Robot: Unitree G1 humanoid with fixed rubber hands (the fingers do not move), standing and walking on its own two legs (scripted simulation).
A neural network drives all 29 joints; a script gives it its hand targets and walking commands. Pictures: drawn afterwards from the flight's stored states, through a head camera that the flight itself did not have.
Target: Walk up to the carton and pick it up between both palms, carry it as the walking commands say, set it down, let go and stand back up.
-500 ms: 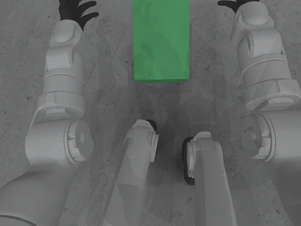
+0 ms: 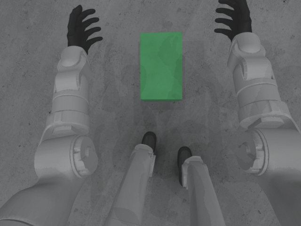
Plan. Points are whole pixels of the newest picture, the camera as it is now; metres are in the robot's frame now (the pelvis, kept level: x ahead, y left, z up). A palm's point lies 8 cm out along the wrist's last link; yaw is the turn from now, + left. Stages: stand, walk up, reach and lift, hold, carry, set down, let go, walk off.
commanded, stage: set down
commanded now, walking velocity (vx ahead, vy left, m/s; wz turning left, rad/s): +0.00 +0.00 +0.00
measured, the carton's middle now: (161, 71) +0.53 +0.08 -0.55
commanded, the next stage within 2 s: let go in 0.08 s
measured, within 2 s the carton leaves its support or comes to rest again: neither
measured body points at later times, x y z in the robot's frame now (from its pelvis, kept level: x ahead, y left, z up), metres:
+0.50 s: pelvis +0.04 +0.02 +0.07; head +0.31 +0.03 +0.43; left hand +0.40 +0.28 -0.06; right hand +0.45 -0.12 -0.07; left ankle +0.09 +0.10 -0.62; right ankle +0.04 -0.11 -0.62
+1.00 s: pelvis +0.08 -0.01 +0.12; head +0.14 -0.01 +0.56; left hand +0.24 +0.24 +0.04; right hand +0.29 -0.23 +0.03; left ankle +0.09 +0.10 -0.62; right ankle +0.04 -0.11 -0.62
